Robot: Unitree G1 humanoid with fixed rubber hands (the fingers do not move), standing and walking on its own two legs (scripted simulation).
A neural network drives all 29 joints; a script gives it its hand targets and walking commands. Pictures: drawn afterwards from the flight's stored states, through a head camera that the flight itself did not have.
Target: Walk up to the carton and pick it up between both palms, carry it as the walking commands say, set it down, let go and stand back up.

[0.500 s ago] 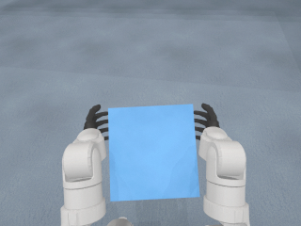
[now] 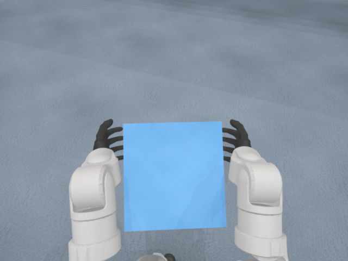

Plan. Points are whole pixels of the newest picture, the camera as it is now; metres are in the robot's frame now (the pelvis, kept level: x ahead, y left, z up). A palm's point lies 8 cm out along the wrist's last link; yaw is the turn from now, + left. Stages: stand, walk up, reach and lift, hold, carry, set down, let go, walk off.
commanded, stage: carry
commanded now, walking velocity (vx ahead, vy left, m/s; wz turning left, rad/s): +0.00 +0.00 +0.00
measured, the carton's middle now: (172, 168) +0.34 +0.02 -0.02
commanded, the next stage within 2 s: none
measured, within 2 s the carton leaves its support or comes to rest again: neither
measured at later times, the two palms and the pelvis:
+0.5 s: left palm (79, 173) +0.25 +0.18 +0.12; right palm (229, 165) +0.27 -0.09 +0.12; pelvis -0.03 +0.02 +0.00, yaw +4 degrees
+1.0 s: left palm (93, 179) +0.25 +0.16 +0.10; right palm (236, 170) +0.27 -0.11 +0.09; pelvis -0.04 +0.01 +0.00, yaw +4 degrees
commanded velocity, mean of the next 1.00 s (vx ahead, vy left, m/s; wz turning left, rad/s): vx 0.00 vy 0.00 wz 0.00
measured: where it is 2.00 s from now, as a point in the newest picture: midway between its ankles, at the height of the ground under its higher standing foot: outside the picture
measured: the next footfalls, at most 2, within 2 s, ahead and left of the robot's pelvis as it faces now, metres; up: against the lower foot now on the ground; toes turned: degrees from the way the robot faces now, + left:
right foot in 0.02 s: -0.01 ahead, -0.09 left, +0.00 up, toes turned -6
left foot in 0.24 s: +0.05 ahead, +0.12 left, +0.00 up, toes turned +1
